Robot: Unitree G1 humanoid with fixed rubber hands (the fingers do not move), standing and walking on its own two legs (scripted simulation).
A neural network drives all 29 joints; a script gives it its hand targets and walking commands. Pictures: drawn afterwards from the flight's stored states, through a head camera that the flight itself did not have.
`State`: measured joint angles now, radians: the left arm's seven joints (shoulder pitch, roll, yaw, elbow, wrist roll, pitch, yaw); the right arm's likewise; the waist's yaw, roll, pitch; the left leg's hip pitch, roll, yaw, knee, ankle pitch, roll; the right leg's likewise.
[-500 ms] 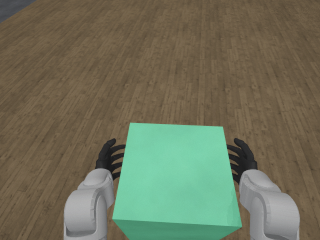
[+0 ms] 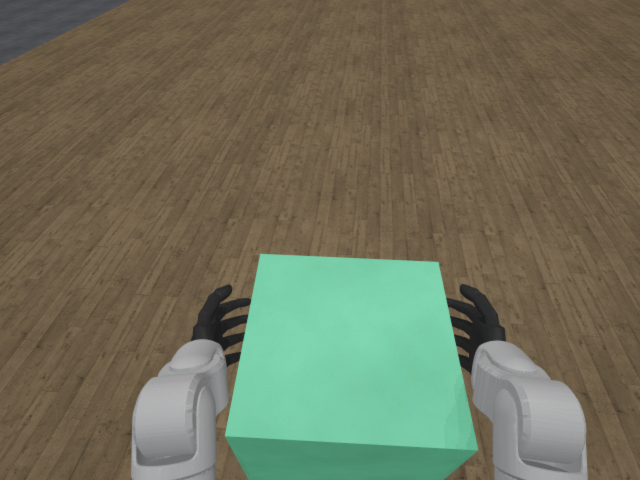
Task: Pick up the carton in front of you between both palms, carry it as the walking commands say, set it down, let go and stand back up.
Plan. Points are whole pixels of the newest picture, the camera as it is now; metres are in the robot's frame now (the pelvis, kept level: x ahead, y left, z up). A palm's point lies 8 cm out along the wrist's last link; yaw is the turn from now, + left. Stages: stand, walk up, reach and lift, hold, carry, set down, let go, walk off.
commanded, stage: carry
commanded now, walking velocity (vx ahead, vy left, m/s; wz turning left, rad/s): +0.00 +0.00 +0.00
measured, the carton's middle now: (342, 384) +0.25 +0.00 +0.02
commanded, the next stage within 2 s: hold in 1.60 s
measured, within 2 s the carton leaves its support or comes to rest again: neither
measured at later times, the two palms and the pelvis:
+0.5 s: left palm (204, 360) +0.24 +0.15 +0.10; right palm (486, 365) +0.24 -0.15 +0.10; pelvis -0.01 +0.01 +0.00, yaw +0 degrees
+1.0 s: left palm (219, 380) +0.24 +0.15 +0.05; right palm (477, 387) +0.24 -0.15 +0.05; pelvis -0.04 +0.00 +0.00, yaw +0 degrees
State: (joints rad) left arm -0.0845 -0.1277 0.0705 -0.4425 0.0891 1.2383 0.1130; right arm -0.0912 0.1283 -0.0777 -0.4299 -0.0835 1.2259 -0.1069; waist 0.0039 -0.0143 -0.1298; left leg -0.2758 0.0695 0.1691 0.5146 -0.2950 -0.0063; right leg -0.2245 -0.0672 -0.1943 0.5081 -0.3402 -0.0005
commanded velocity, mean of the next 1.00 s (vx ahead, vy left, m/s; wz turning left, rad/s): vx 0.00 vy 0.00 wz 0.00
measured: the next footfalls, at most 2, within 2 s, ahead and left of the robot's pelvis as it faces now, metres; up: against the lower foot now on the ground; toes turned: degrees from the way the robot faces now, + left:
none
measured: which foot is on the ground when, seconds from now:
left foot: down 0.00-1.00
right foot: down 0.00-1.00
